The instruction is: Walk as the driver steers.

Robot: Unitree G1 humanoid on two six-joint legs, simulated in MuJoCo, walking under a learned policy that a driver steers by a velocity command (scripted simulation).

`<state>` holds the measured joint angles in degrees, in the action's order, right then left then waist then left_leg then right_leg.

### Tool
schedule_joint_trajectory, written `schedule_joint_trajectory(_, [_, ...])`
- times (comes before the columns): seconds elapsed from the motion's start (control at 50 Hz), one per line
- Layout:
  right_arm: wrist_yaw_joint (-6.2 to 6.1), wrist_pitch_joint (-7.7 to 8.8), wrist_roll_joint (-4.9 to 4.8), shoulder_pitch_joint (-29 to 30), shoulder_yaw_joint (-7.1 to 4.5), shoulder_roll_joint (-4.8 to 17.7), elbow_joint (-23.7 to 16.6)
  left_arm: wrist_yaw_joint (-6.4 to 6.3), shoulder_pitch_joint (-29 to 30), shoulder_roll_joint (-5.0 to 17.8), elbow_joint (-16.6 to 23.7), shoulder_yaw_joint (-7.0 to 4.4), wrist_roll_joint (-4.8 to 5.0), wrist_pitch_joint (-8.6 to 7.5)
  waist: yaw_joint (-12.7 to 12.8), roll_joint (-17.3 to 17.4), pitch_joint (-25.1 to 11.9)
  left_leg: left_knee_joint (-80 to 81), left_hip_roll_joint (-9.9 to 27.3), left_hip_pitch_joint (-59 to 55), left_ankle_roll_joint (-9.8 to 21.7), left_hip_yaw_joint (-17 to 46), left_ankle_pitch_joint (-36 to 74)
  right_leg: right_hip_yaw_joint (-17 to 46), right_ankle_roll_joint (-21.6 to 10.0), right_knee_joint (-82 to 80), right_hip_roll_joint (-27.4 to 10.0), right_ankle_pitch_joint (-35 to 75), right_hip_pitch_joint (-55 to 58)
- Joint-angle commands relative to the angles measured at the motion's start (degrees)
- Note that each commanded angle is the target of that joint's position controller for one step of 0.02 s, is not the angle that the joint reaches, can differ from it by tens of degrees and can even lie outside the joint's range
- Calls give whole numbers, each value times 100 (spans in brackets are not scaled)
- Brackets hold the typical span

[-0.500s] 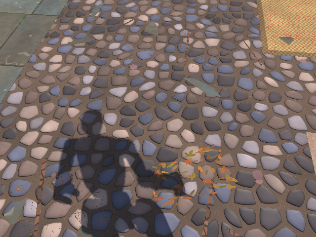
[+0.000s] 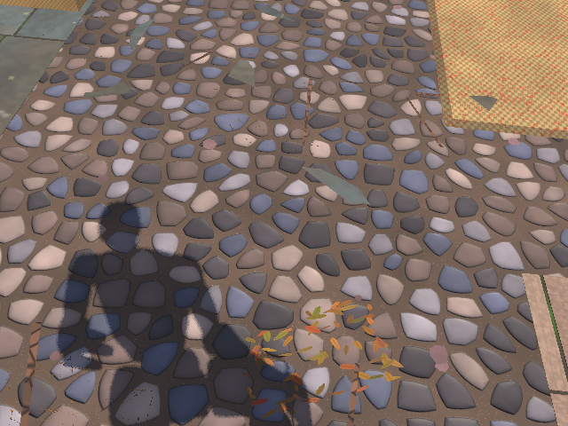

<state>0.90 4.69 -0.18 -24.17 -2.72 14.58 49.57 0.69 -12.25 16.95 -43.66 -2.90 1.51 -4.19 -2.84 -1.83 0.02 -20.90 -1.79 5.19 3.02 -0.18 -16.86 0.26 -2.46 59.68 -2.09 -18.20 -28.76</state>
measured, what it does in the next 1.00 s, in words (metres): walks ahead: right foot, then left foot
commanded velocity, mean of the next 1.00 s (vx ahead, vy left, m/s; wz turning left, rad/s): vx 0.48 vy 0.00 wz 0.00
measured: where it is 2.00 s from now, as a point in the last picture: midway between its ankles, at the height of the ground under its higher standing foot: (298, 227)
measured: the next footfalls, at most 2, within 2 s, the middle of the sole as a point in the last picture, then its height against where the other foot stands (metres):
right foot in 0.28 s outside the picture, level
left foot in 0.82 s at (232, 377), level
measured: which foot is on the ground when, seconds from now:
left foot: down 0.00-0.30, up 0.32-0.80, down 0.82-1.00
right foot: up 0.00-0.26, down 0.28-0.82, up 0.84-1.00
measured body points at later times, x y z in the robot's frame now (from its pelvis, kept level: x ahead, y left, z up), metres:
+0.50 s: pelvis +0.27 -0.07 +0.00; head +0.29 -0.07 +0.45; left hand +0.35 +0.21 -0.12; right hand +0.38 -0.34 -0.12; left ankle +0.29 +0.10 -0.66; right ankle +0.29 -0.14 -0.74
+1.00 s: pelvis +0.56 +0.00 +0.00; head +0.58 +0.02 +0.45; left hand +0.65 +0.28 -0.13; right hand +0.66 -0.27 -0.11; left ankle +0.59 +0.09 -0.74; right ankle +0.53 -0.15 -0.66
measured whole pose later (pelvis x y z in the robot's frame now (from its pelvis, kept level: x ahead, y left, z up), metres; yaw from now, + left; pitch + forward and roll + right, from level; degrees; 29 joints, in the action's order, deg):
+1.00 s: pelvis +0.56 +0.00 +0.00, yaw +0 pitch +1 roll +0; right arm 1.7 4.9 0.2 -14.0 -2.5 15.3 45.2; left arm 0.5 -15.0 17.8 -48.1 -2.6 1.0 -4.3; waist -0.5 -2.2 1.8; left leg -22.2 -2.3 14.8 3.6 -3.0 -8.6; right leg 1.5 -1.4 63.7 -4.5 -18.1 -28.6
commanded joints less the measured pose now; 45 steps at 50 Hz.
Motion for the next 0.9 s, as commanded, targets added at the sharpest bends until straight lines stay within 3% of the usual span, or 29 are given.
schedule_joint_trajectory(0.02, [-53, 2, -20, -129, -97, 676, -273, 154, 871, 210, 638, -32, -55, -136, -109, 686, 357, 1152, 1411, -1127, 856, 1384, 1729, 12, 120, -551, -327, 699, -1829])
schedule_joint_trajectory(0.06, [-123, -46, -24, -141, -105, 806, -267, 197, 1261, 27, 788, 53, -59, -131, -185, 600, 457, 1252, 1245, -730, 808, 961, 1951, -158, 264, -1416, -223, 1202, -1434])
schedule_joint_trajectory(0.1, [-167, -62, -12, -253, -121, 945, -230, 230, 1621, -18, 916, 97, -28, -147, -287, 667, 577, 1388, 1171, -331, 768, 723, 1803, -300, 322, -2206, -66, 1751, -900])
schedule_joint_trajectory(0.14, [-170, -54, -43, -402, -141, 1023, -152, 249, 1816, 87, 999, 81, 4, -149, -307, 749, 698, 1478, 1308, -226, 773, 708, 1702, -297, 284, -2573, 26, 2014, -566])
schedule_joint_trajectory(0.2, [-165, -68, -106, -355, -177, 1053, -76, 274, 1839, 302, 1071, 20, 14, -170, -97, 773, 733, 1233, 1570, -679, 631, 649, 2354, -146, 19, -2923, 43, 1914, -445])
schedule_joint_trajectory(0.24, [-172, -109, -78, -244, -230, 1182, -84, 241, 1359, 535, 972, -89, -23, -161, 254, 891, 269, 483, 1570, -981, 485, 499, 4206, -293, -205, -2933, 274, 1602, 300])
schedule_joint_trajectory(0.26, [-179, -156, -54, -164, -232, 1187, -98, 188, 602, 719, 758, -203, -31, -135, 677, 881, -234, -426, 1403, -870, 370, 318, 5085, -430, -376, -2964, 443, 1568, 1285])
schedule_joint_trajectory(0.28, [-201, -179, -3, -137, -194, 1109, -159, 110, -360, 913, 497, -303, -32, -94, 1112, 805, -839, -1647, 1189, -92, 197, 210, 4799, -199, -563, -2813, 204, 1616, 2776])
schedule_joint_trajectory(0.3, [-173, -126, 72, -687, -17, 492, -344, 56, -1133, 1475, 372, -421, -192, -62, 998, -456, -1860, -3970, 480, 1947, -117, 24, 2231, 2057, -1300, -2819, -1353, 906, 5068])
schedule_joint_trajectory(0.32, [-133, -6, -26, -920, 79, 264, -225, 108, -1272, 1223, 256, -341, -131, -61, 894, -1394, -2608, -5315, -216, 2906, -229, 665, -1438, 4449, -1771, -4090, -2084, -408, 5515])
schedule_joint_trajectory(0.34, [-91, 86, -213, -266, -106, 893, -377, 100, -801, 875, 282, -232, -76, -60, 905, -889, -1508, -5748, 169, 3570, -156, 871, -1277, 4025, -1457, -4431, -1871, -1081, 4692])
schedule_joint_trajectory(0.36, [-82, 135, -289, 298, -126, 998, -549, 83, -407, 711, 317, -182, -74, -56, 780, -480, -717, -5600, 457, 3654, -76, 638, -788, 3141, -1265, -4534, -1669, -825, 3749])
schedule_joint_trajectory(0.38, [-106, 147, -219, 535, -114, 902, -598, 100, -88, 610, 311, -148, -126, -82, 558, -37, -244, -5231, 704, 3462, -78, 513, -348, 2503, -1179, -4703, -1438, -139, 2848])
schedule_joint_trajectory(0.4, [-131, 100, -124, 494, -149, 860, -559, 120, 127, 462, 328, -114, -200, -132, 336, -97, -120, -4898, 906, 3107, -78, 552, -49, 2027, -1099, -4830, -1193, 411, 2292])
schedule_joint_trajectory(0.44, [-140, -31, -83, 210, -119, 630, -443, 139, 256, 407, 272, -117, -205, -205, 106, -254, -118, -4643, 1023, 2645, -151, 537, 170, 1583, -1170, -5138, -1011, 782, 1728])
schedule_joint_trajectory(0.48, [-165, -117, -41, 376, -110, 577, -507, 135, 181, 483, 143, -133, -164, -275, 59, -195, 69, -4273, 1086, 2785, -261, 475, 385, 1235, -1249, -5349, -977, 1046, 1454])
schedule_joint_trajectory(0.52, [-179, -108, 19, 877, -105, 594, -690, 83, -13, 613, 22, -165, -163, -280, 173, -93, 264, -3640, 1139, 3197, -381, 463, 979, 1039, -1271, -5471, -955, 1241, 1532])
schedule_joint_trajectory(0.62, [-66, 37, -8, 1954, -3, 403, -961, -21, -532, 832, -201, -195, -75, -183, 594, 30, 397, -1709, 860, 2985, -424, 154, 2411, 430, -989, -5443, -732, 1578, 1839])
schedule_joint_trajectory(0.72, [105, 103, -77, 2668, 10, 495, -1288, -49, -1050, 919, -496, -218, -28, -8, 795, -29, 488, -931, 679, 3213, -245, 171, 2004, 543, -922, -4974, -1138, 1861, 2926])
schedule_joint_trajectory(0.78, [158, 129, -77, 2328, -65, 713, -1275, -86, -970, 1035, -541, -256, -27, 96, 487, -242, 201, -708, 452, 2579, 1, 25, 1274, 566, -746, -4337, -1255, 3142, 3369])
schedule_joint_trajectory(0.8, [138, 135, -67, 1725, -162, 876, -1113, -94, -846, 1039, -526, -247, -35, 133, 119, -239, -184, -533, 267, 1698, 154, -157, 1277, 373, -627, -3591, -1060, 4065, 3295])
schedule_joint_trajectory(0.82, [82, 129, -43, 782, -305, 1187, -851, -109, -854, 860, -472, -167, -89, 143, -285, -129, -886, -670, 412, 199, 378, -41, 1433, 134, -443, -2400, -753, 4046, 2711])
schedule_joint_trajectory(0.84, [34, 107, 97, -38, -447, 1793, -739, -83, -1307, 329, -254, 20, -169, 59, -302, 872, -1925, -837, 1904, -2203, 1135, 2068, 1244, -181, -73, -195, -102, 2151, 657])
schedule_joint_trajectory(0.86, [64, 73, 18, -278, -416, 1641, -626, -49, -1539, 107, -346, 103, -129, -69, -262, 1703, -2407, 26, 2496, -2993, 1620, 4085, 261, 385, 73, 957, 581, -1507, -731])
schedule_joint_trajectory(0.88, [57, 65, -32, -27, -269, 1168, -667, -9, -987, 734, -264, -53, 36, -155, -369, 1183, -1654, 249, 2294, -2519, 1329, 3635, -261, 712, -6, 1436, 219, -1401, -1376])
schedule_joint_trajectory(0.9, [41, 54, -39, 427, -216, 1027, -735, 3, -542, 827, -121, -80, 99, -206, -246, 911, -920, 385, 2102, -1699, 1131, 2833, 43, 508, -58, 1318, -84, -837, -1533])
